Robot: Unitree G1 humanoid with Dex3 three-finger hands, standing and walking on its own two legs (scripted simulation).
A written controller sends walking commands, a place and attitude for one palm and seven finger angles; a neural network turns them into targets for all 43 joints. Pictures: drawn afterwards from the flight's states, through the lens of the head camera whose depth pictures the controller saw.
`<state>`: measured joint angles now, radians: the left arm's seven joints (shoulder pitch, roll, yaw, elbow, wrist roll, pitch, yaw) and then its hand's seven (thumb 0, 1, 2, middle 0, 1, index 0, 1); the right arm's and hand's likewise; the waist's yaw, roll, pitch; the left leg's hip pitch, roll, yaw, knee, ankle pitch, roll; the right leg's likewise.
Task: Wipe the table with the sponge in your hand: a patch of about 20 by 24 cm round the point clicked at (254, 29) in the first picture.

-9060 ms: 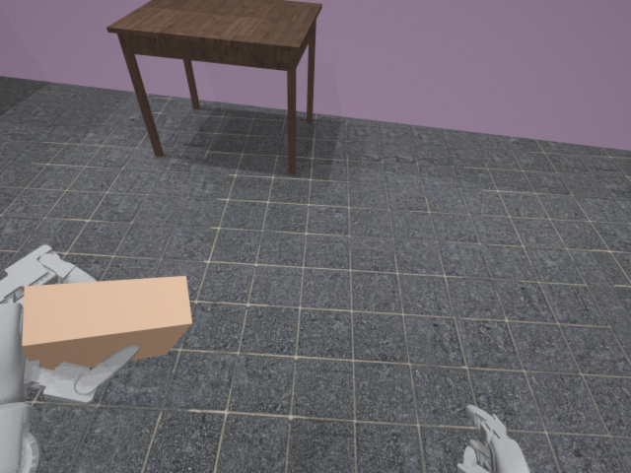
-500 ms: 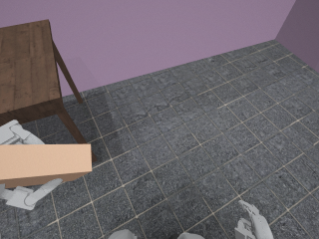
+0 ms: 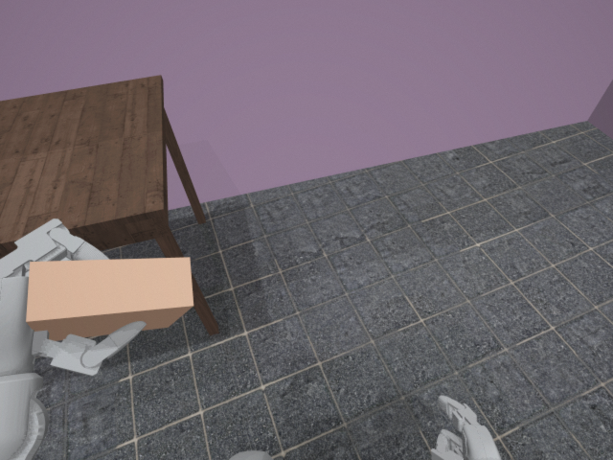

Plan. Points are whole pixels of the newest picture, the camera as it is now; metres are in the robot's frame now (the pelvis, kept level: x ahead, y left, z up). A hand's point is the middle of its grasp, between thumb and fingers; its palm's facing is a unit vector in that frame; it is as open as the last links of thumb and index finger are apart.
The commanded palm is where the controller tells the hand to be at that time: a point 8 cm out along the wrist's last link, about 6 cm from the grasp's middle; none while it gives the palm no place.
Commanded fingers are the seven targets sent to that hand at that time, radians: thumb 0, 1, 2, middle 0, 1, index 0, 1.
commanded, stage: take the last steps up to it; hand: left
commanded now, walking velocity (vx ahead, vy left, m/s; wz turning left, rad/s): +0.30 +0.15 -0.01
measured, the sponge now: (136, 299) +0.24 +0.18 +0.16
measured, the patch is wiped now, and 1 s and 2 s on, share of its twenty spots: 0.00 0.00 0.00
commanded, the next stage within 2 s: come to a stop and stand still in 0.56 s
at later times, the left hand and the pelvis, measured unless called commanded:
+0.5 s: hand (75, 196) +0.36 +0.29 +0.18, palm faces +0.32 -0.82 -0.48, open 9.1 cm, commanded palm +0.29 +0.34 +0.19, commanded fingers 0.00 0.10 1.30 -1.20 -1.60 -1.20 -1.60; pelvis +0.12 +0.06 +0.00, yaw -2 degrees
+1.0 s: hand (90, 156) +0.43 +0.30 +0.19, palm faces +0.30 -0.84 -0.46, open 9.1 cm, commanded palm +0.37 +0.37 +0.19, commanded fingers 0.00 0.10 1.30 -1.20 -1.60 -1.20 -1.60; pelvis +0.20 +0.09 +0.00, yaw -2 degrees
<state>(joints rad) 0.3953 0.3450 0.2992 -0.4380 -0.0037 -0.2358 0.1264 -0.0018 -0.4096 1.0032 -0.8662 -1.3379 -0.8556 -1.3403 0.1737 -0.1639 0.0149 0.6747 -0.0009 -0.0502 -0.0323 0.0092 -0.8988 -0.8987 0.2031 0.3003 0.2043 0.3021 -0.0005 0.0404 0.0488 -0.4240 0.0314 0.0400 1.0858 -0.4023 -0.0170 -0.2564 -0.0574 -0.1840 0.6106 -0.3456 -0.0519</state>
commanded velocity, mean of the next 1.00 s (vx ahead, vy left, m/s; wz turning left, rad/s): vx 0.07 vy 0.09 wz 0.00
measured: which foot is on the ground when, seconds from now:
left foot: up 0.00-0.30, down 0.32-0.66, up 0.68-0.98, down 1.00-1.00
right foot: down 0.00-0.32, up 0.34-0.62, down 0.64-1.00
